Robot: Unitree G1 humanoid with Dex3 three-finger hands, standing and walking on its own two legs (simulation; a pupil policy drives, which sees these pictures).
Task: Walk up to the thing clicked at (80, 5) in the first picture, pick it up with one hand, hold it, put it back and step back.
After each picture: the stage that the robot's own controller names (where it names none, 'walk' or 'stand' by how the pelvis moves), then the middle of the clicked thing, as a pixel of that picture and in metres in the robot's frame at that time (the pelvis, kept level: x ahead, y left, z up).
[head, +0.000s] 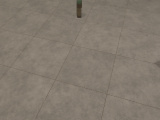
stand; (79, 8) +1.95 +0.05 -0.66
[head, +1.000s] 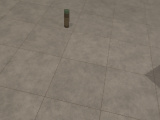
walk; (66, 18) +1.82 +0.14 -0.65
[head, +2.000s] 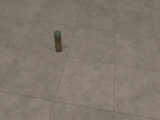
walk; (58, 42) +1.21 +0.20 -0.65
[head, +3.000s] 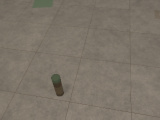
walk; (58, 85) +0.72 +0.23 -0.63
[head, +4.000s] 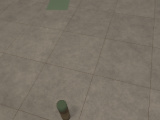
walk; (64, 111) +0.46 +0.21 -0.64
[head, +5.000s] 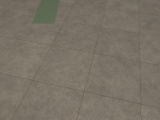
stand; out of the picture +0.36 +0.19 -0.65
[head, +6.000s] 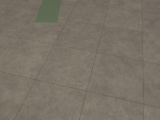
stand; out of the picture +0.35 +0.18 -0.66
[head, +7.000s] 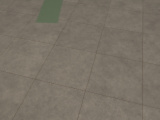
stand; out of the picture +0.36 +0.19 -0.66
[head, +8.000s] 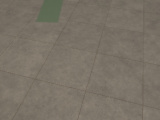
stand; out of the picture +0.35 +0.20 -0.66
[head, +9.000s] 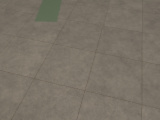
go down; out of the picture +0.35 +0.19 -0.66
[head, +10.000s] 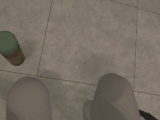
go down; (12, 51) +0.44 +0.24 -0.25
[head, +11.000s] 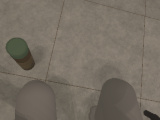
approach; (23, 56) +0.44 +0.23 -0.26
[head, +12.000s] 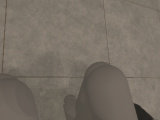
close in; out of the picture +0.42 +0.27 -0.16
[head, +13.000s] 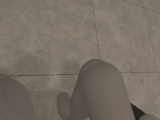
close; out of the picture +0.42 +0.28 -0.16
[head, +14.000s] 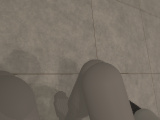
lift; out of the picture +0.40 +0.28 -0.16
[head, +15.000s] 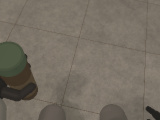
lift; (19, 77) +0.33 +0.19 +0.02
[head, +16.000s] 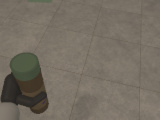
hold; (33, 87) +0.31 +0.17 +0.02
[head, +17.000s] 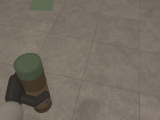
hold; (36, 87) +0.32 +0.16 +0.03
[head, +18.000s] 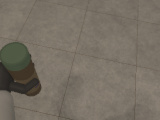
crouch; (25, 74) +0.37 +0.19 -0.02
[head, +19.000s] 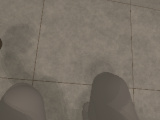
lower; out of the picture +0.49 +0.25 -0.05
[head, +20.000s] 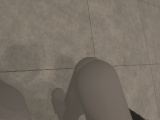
lower; out of the picture +0.45 +0.30 -0.17
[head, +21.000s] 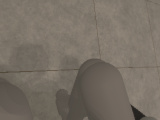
lower; out of the picture +0.44 +0.29 -0.16
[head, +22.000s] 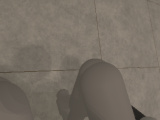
lower; out of the picture +0.43 +0.29 -0.16
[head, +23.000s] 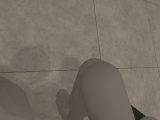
lower; out of the picture +0.42 +0.29 -0.16
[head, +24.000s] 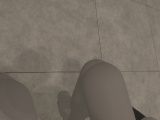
open; out of the picture +0.42 +0.28 -0.16
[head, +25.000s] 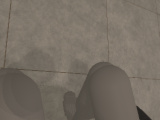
stand; out of the picture +0.41 +0.27 -0.17
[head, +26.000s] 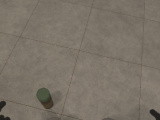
stand; (45, 99) +0.39 +0.20 -0.49
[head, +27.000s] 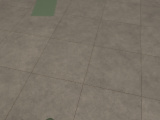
stand; out of the picture +0.37 +0.20 -0.60
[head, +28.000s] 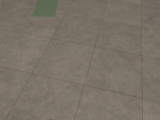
stand; out of the picture +0.36 +0.19 -0.60
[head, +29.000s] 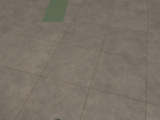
stand; out of the picture +0.39 +0.19 -0.65
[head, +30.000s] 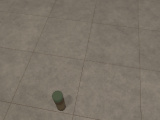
walk; (59, 101) +0.46 +0.17 -0.63
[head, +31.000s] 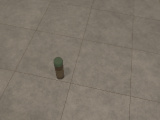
walk; (59, 69) +0.73 +0.17 -0.63
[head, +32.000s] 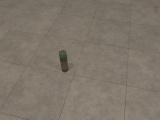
stand; (63, 61) +1.00 +0.24 -0.64
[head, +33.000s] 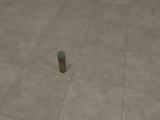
stand; (62, 62) +1.00 +0.20 -0.66
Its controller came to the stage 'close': yes
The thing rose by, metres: 0.68
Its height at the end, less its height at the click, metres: +0.00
